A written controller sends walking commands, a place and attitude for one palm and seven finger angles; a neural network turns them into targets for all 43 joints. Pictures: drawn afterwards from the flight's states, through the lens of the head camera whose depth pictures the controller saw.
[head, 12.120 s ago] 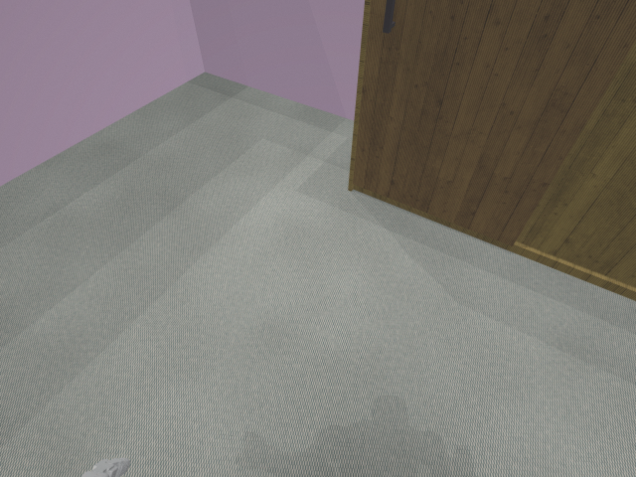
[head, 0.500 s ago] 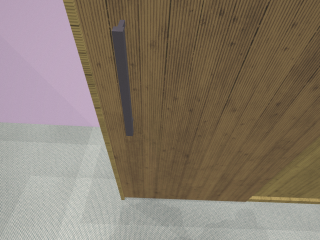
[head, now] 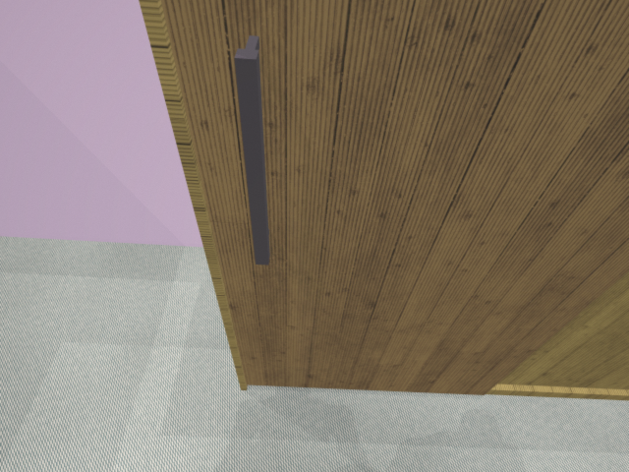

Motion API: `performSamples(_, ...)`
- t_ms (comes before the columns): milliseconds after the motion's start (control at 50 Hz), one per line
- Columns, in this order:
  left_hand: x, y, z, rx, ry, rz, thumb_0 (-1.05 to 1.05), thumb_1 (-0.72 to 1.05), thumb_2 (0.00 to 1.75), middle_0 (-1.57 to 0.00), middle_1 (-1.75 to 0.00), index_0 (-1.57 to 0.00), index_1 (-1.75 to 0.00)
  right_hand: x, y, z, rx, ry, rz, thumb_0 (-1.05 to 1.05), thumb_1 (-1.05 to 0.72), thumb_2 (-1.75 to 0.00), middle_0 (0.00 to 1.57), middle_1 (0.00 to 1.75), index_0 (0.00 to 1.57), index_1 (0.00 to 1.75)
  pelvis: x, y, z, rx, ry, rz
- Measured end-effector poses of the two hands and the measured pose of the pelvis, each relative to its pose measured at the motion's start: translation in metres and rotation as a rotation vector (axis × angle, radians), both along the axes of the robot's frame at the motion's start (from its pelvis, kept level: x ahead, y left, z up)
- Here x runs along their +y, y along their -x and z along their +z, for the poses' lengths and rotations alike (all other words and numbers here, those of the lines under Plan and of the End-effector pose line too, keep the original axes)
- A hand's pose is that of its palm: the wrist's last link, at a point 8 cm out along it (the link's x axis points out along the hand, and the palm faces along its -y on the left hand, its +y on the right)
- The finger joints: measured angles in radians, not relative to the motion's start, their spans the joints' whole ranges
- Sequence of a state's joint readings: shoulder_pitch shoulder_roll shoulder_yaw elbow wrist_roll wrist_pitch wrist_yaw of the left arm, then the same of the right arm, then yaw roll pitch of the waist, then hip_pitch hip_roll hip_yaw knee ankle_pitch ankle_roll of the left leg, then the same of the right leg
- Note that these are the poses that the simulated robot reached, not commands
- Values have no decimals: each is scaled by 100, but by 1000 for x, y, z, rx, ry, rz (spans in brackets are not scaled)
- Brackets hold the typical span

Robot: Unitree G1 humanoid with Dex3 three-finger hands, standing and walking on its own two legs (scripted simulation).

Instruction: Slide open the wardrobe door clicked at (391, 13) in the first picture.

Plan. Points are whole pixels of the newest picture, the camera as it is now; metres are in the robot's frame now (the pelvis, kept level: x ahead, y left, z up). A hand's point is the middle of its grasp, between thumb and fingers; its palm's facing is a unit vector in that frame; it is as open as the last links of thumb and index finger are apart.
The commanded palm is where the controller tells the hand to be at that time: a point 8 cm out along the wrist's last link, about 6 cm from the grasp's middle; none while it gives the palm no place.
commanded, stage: raise the hand with hooked fingers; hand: left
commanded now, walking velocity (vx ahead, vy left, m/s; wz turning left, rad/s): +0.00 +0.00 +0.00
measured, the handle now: (258, 172) +0.44 +0.11 +0.15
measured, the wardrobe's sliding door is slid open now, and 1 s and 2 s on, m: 0.00 0.00 0.00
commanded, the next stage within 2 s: none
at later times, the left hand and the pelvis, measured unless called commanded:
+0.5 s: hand (169, 471) +0.13 +0.18 -0.03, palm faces +0.17 -0.98 -0.03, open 8.8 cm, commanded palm +0.12 +0.23 +0.00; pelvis -0.04 -0.04 -0.06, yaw +3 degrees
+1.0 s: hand (127, 377) +0.20 +0.22 +0.05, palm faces +0.09 -0.99 -0.06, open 11.8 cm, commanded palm +0.16 +0.27 +0.07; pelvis -0.01 -0.03 -0.03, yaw +3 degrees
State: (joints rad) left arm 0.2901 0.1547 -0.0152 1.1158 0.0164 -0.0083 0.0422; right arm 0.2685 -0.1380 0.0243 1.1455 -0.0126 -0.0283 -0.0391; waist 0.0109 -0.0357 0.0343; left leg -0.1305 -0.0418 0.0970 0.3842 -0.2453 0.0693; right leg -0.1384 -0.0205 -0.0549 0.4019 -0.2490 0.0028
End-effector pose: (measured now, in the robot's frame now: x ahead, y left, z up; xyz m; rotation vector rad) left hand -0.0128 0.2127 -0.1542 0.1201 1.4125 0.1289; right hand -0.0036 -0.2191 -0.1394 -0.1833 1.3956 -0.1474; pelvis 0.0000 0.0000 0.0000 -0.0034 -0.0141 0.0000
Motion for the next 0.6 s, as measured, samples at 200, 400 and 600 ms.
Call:
performSamples(200,35,-129,122,-865,-157,68,3,91,88,-20,-32,-20,-33,-17,-56,15,-457,18,79,1,-92,-90,20,30,21,30,-2,17,-13,27,-35,56)
performSamples(400,-12,-157,142,-1392,139,-137,0,69,80,-21,-44,-21,-45,-51,-165,53,-895,66,179,1,-91,-90,20,30,21,30,-25,39,-56,144,-15,32)
performSamples(600,24,-109,162,-1435,-101,-14,1,45,70,-23,-59,-23,-59,-37,-193,45,-900,24,304,1,-91,-90,20,30,20,30,-46,37,-61,142,31,95)
